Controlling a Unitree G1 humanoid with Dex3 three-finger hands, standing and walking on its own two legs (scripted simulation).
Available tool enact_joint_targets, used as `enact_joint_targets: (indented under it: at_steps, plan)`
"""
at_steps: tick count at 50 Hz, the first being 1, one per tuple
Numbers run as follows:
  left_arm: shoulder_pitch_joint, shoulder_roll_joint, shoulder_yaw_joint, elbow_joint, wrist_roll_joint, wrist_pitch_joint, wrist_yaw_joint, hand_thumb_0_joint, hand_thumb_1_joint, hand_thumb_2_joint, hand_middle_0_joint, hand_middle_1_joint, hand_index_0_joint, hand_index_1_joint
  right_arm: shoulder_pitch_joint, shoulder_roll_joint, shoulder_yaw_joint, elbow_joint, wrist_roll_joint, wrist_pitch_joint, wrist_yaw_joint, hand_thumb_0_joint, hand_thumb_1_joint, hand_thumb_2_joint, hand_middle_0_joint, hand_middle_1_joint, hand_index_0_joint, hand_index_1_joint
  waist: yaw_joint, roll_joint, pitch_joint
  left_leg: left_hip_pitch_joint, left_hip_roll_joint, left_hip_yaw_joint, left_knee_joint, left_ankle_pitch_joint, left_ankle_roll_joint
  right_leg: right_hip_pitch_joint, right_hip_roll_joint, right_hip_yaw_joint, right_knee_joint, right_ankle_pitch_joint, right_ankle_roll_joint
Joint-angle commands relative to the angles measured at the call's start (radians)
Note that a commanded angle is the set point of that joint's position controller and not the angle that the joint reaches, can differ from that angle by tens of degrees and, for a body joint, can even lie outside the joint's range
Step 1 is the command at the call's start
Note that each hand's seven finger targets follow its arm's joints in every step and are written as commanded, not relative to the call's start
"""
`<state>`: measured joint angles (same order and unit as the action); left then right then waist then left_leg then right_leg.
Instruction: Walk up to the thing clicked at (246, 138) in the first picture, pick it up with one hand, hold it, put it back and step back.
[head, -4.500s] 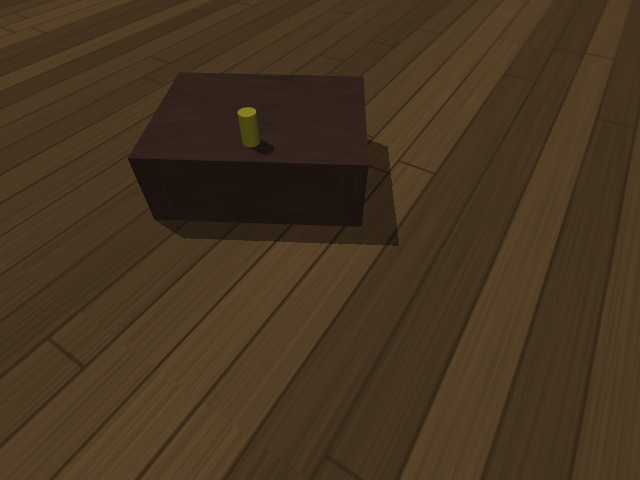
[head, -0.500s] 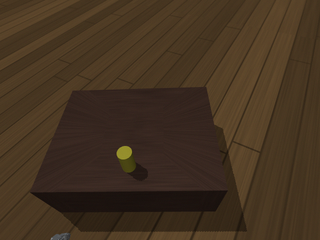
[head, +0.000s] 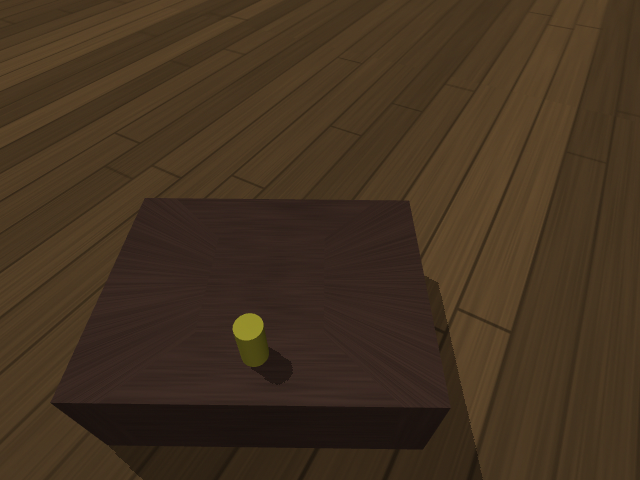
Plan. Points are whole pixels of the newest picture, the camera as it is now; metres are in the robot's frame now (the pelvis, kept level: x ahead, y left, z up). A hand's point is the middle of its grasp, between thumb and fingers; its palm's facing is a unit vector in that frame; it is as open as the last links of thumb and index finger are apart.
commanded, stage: walk up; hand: left
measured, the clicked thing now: (251, 340) +0.51 +0.20 -0.38
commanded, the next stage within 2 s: stand in 0.84 s
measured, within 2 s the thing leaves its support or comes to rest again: neither
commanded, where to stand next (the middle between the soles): +0.06 -0.01 m, yaw +1 degrees
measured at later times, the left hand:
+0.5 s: hand out of the picture +0.10 +0.24 -0.15, palm faces +0.01 -0.95 -0.32, open 7.4 cm
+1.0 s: hand out of the picture +0.10 +0.25 -0.15, palm faces -0.01 -0.94 -0.34, open 7.4 cm
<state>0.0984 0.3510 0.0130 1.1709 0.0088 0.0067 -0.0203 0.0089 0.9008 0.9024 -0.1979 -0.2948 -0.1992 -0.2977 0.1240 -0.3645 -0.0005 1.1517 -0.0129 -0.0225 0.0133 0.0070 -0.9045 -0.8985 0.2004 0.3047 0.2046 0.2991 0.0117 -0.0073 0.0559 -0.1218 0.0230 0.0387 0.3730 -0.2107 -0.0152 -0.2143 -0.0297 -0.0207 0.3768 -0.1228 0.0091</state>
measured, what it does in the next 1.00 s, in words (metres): stands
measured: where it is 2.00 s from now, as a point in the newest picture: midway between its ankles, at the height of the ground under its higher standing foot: outside the picture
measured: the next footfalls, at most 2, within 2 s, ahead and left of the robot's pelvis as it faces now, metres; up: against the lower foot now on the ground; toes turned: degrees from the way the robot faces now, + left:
none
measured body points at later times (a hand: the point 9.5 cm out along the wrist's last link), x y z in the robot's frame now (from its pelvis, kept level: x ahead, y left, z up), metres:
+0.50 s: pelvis +0.02 +0.00 +0.00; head +0.02 +0.00 +0.45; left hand +0.10 +0.29 -0.13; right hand +0.11 -0.30 -0.13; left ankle +0.00 +0.13 -0.74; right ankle +0.05 -0.12 -0.74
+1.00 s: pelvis +0.02 +0.00 +0.00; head +0.03 +0.00 +0.45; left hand +0.10 +0.30 -0.13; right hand +0.09 -0.30 -0.13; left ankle +0.00 +0.13 -0.74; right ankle +0.05 -0.12 -0.74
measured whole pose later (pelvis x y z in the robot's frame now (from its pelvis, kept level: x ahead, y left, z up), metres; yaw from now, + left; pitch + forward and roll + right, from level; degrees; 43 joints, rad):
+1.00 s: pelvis +0.02 +0.00 +0.00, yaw +1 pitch -2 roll +0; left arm 0.07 0.34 0.01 1.15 0.01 0.00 -0.01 0.01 0.90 0.90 -0.20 -0.29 -0.20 -0.30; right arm 0.11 -0.35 0.00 1.15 -0.01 -0.01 0.01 0.01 -0.90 -0.90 0.20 0.30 0.20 0.30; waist 0.00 0.00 0.05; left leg -0.07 0.02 0.03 0.31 -0.20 -0.02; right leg -0.16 -0.03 -0.03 0.33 -0.13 0.01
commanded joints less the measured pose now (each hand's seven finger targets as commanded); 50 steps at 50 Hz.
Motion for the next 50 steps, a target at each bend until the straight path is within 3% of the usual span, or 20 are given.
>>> enact_joint_targets:
  at_steps: [1, 6, 15, 34, 41, 42, 46, 50]
  plan:
    - [-0.075, 0.2, 0.034, -0.061, -0.006, -0.035, 0.012, 0.0, 0.9, 0.9, -0.2, -0.3, -0.2, -0.3, -0.051, -0.218, -0.042, -0.058, 0.008, -0.023, -0.02, 0.0, -0.9, -0.9, 0.2, 0.3, 0.2, 0.3, -0.012, -0.003, -0.1, -0.011, 0.112, -0.094, -0.083, 0.053, 0.042, 0.077, -0.105, 0.116, -0.082, 0.032, -0.029]
    - [-0.069, 0.197, 0.033, -0.053, -0.007, -0.037, 0.016, 0.0, 0.9, 0.9, -0.2, -0.3, -0.2, -0.3, -0.063, -0.206, -0.042, -0.055, 0.008, -0.017, -0.02, 0.0, -0.9, -0.9, 0.2, 0.3, 0.2, 0.3, -0.01, -0.025, -0.12, 0.029, 0.116, -0.09, -0.082, 0.125, 0.038, 0.082, -0.111, 0.111, -0.082, 0.106, -0.023]
    - [-0.07, 0.192, 0.038, -0.051, -0.002, -0.037, 0.022, 0.0, 0.9, 0.9, -0.2, -0.3, -0.2, -0.3, -0.088, -0.199, -0.047, -0.057, 0.006, -0.013, -0.021, 0.0, -0.9, -0.9, 0.2, 0.3, 0.2, 0.3, -0.008, -0.008, -0.117, 0.03, 0.119, -0.085, -0.106, 0.149, 0.032, 0.118, -0.113, 0.096, -0.085, 0.142, -0.019]
    - [-0.091, 0.189, 0.044, -0.078, 0.004, -0.031, 0.02, 0.0, 0.9, 0.9, -0.2, -0.3, -0.2, -0.3, -0.074, -0.196, -0.047, -0.063, 0.0, -0.015, -0.022, 0.0, -0.9, -0.9, 0.2, 0.3, 0.2, 0.3, -0.011, 0.009, -0.099, -0.007, 0.114, -0.086, -0.129, 0.067, 0.032, 0.131, -0.103, 0.101, -0.09, 0.071, -0.025]
    - [-0.081, 0.188, 0.044, -0.081, 0.001, -0.03, 0.019, 0.0, 0.9, 0.9, -0.2, -0.3, -0.2, -0.3, -0.065, -0.194, -0.044, -0.068, 0.001, -0.015, -0.022, 0.0, -0.9, -0.9, 0.2, 0.3, 0.2, 0.3, -0.005, 0.001, -0.089, -0.009, 0.107, -0.086, -0.122, 0.075, 0.032, 0.124, -0.1, 0.102, -0.091, 0.08, -0.021]
    - [-0.077, 0.2, 0.037, -0.084, 0.003, -0.035, 0.022, 0.0, 0.9, 0.9, -0.2, -0.3, -0.2, -0.3, -0.066, -0.195, -0.042, -0.069, -0.001, -0.013, -0.023, 0.0, -0.9, -0.9, 0.2, 0.3, 0.2, 0.3, -0.012, 0.017, -0.101, -0.01, 0.126, -0.1, -0.129, 0.13, 0.027, 0.145, -0.109, 0.097, -0.077, 0.125, -0.025]
    - [-0.07, 0.198, 0.034, -0.08, -0.002, -0.036, 0.025, 0.0, 0.9, 0.9, -0.2, -0.3, -0.2, -0.3, -0.057, -0.198, -0.042, -0.064, 0.0, -0.011, -0.023, 0.0, -0.9, -0.9, 0.2, 0.3, 0.2, 0.3, -0.012, 0.009, -0.108, 0.008, 0.122, -0.099, -0.125, 0.148, 0.024, 0.144, -0.111, 0.095, -0.077, 0.138, -0.025]
    - [-0.067, 0.205, 0.03, -0.076, 0.0, -0.036, 0.025, 0.0, 0.9, 0.9, -0.2, -0.3, -0.2, -0.3, -0.055, -0.189, -0.038, -0.062, 0.002, -0.007, -0.019, 0.0, -0.9, -0.9, 0.2, 0.3, 0.2, 0.3, -0.014, 0.0, -0.084, -0.009, 0.116, -0.103, -0.138, 0.076, 0.023, 0.13, -0.106, 0.092, -0.094, 0.065, -0.019]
